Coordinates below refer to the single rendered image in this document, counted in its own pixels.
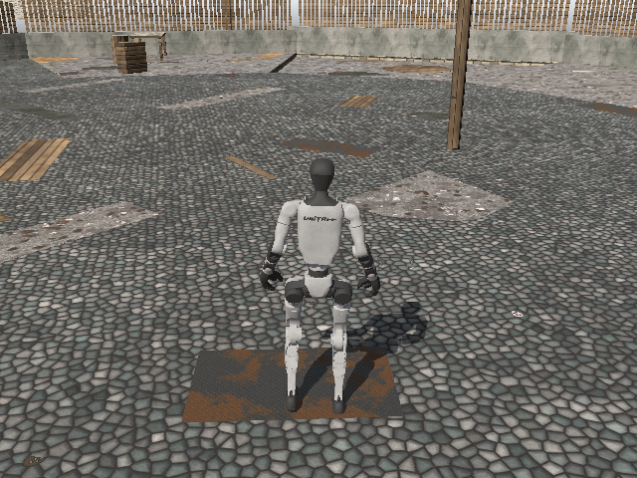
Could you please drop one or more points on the robot right hand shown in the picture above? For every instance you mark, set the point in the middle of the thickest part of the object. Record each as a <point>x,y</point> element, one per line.
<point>375,286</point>

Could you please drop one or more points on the right robot shin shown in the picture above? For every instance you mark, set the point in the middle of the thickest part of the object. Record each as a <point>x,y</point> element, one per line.
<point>339,368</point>

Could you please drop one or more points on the robot torso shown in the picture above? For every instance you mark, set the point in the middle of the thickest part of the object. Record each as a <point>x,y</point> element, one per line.
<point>319,233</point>

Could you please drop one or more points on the robot left upper arm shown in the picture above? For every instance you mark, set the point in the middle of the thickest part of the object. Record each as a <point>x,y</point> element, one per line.
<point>289,209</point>

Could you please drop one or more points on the robot left forearm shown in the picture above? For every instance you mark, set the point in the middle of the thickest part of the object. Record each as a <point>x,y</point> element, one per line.
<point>271,260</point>

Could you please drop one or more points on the robot right upper arm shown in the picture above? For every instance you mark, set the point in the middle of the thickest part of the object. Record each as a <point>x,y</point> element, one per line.
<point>352,213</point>

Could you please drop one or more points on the robot right forearm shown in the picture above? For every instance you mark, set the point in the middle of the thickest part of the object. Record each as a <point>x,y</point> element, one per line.
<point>368,266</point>

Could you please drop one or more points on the robot left hand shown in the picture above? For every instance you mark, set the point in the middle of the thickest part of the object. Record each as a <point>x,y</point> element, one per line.
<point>264,279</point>

